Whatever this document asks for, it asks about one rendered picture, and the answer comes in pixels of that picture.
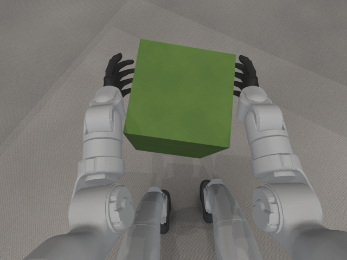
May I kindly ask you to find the right robot upper arm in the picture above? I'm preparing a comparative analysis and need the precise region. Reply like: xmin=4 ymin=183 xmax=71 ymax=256
xmin=252 ymin=183 xmax=347 ymax=260

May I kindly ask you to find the robot right hand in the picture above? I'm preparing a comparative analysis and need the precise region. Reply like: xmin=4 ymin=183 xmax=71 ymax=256
xmin=233 ymin=55 xmax=259 ymax=97

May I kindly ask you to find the left robot forearm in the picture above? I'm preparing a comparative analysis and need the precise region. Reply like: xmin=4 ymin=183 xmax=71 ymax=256
xmin=68 ymin=86 xmax=126 ymax=225

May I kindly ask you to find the robot right foot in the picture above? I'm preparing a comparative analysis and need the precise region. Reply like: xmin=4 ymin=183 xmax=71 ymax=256
xmin=200 ymin=180 xmax=213 ymax=223

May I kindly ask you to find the right robot shin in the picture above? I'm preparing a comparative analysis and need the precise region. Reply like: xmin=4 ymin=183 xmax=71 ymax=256
xmin=206 ymin=179 xmax=223 ymax=213

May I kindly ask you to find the robot left hand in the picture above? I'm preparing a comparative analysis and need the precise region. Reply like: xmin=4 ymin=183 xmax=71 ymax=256
xmin=104 ymin=53 xmax=135 ymax=97

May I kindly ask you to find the left robot upper arm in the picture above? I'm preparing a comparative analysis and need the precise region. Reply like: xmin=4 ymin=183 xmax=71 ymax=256
xmin=23 ymin=183 xmax=134 ymax=260

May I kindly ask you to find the right robot forearm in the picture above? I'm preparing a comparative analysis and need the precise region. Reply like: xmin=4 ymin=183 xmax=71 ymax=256
xmin=236 ymin=86 xmax=323 ymax=219

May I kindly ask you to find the carton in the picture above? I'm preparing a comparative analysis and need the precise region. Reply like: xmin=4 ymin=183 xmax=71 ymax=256
xmin=123 ymin=39 xmax=236 ymax=159

